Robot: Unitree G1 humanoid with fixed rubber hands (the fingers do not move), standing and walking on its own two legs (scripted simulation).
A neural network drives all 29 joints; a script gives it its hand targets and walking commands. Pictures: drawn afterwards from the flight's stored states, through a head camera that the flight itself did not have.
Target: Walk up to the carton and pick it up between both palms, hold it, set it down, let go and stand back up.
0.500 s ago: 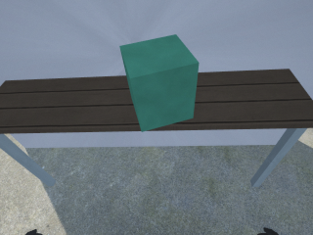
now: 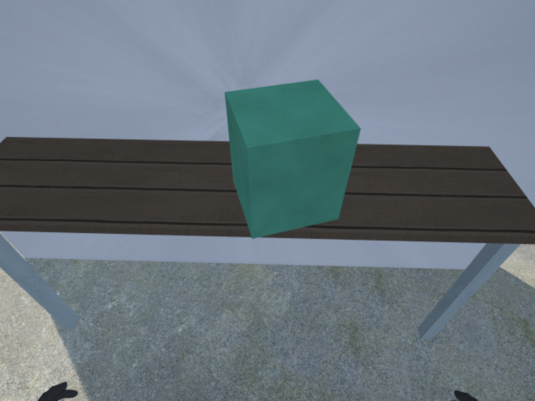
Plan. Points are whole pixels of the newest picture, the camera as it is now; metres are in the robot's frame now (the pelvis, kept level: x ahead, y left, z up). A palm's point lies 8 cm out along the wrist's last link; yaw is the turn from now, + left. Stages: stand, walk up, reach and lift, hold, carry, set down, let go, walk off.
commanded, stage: walk up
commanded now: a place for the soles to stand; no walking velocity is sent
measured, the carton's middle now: (284, 159) +0.61 -0.03 +0.02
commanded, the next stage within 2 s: none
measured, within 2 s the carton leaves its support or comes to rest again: neither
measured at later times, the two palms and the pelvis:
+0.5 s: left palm out of the picture +0.11 +0.29 -0.06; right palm out of the picture +0.07 -0.35 -0.09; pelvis +0.01 -0.03 +0.01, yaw -1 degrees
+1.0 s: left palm (123, 375) +0.18 +0.21 -0.02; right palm (531, 385) +0.20 -0.43 -0.12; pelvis +0.14 -0.13 +0.02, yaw -3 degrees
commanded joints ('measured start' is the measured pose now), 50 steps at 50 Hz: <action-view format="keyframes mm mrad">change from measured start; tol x32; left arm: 1 -69 212 23 19 -11 -24 -1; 50 219 160 42 -14 13 -20 49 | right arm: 1 -98 -183 -43 -32 22 -37 -10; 50 -9 -63 -55 -108 -33 12 -13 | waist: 1 18 1 -19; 50 68 -159 126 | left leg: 1 41 110 -133 -184 58 76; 15 72 100 -112 -208 74 73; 18 195 220 -351 -331 -652 190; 27 16 206 -181 -265 -399 194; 33 -484 -11 -148 668 -228 78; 50 -331 -5 29 203 60 7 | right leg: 1 87 -58 73 -130 70 -27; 15 91 -63 80 -174 64 -22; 16 74 -23 61 -110 -331 -51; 21 -478 -2 110 315 -281 -14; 28 201 51 -15 15 57 -23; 32 110 -352 742 -542 -903 -154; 50 383 -108 37 -191 749 -27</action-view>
